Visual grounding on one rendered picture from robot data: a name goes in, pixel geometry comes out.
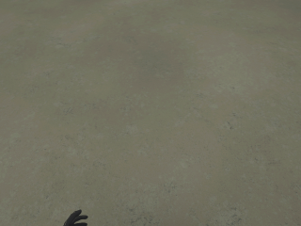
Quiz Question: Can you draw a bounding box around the robot left hand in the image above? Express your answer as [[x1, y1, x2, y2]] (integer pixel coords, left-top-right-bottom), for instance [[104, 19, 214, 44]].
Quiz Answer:
[[63, 209, 88, 226]]

